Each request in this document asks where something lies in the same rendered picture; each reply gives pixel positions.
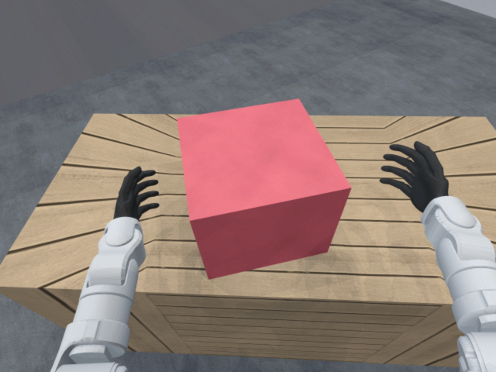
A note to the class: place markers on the robot right upper arm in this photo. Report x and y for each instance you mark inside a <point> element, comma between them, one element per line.
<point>477,351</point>

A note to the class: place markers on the right robot hand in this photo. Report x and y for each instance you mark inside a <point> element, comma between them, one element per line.
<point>426,178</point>

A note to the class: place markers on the left robot hand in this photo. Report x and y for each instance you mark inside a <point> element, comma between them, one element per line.
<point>128,201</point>

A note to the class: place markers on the carton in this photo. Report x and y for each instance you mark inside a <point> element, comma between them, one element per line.
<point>262,186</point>

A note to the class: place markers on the right robot forearm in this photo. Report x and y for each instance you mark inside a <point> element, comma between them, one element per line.
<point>467,260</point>

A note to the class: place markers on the pedestal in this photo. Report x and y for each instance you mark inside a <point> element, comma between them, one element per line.
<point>377,296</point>

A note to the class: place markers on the left robot forearm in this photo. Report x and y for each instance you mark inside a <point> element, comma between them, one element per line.
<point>99,331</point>

